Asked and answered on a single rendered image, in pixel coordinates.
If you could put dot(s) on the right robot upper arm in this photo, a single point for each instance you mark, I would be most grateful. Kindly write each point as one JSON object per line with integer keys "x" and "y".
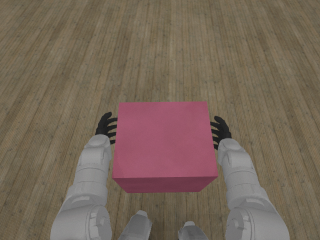
{"x": 248, "y": 223}

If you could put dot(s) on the robot left forearm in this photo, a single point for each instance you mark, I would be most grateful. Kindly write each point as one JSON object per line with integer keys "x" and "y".
{"x": 89, "y": 185}

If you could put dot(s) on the robot right thigh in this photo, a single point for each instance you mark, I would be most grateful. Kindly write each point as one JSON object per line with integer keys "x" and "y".
{"x": 191, "y": 232}

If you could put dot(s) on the left robot upper arm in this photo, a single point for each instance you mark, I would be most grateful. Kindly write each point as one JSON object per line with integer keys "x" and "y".
{"x": 88, "y": 222}

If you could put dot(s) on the carton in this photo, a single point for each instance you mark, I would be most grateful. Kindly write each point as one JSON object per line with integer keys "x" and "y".
{"x": 164, "y": 147}

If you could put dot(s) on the robot right forearm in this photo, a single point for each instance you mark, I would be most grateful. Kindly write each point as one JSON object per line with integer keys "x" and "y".
{"x": 243, "y": 187}

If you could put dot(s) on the right robot shin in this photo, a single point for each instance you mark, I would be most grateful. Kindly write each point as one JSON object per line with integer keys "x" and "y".
{"x": 189, "y": 223}

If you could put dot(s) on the robot right hand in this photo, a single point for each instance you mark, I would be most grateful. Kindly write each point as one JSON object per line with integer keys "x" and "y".
{"x": 222, "y": 132}

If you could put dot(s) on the robot left hand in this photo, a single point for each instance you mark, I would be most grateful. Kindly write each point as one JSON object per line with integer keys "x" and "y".
{"x": 103, "y": 127}

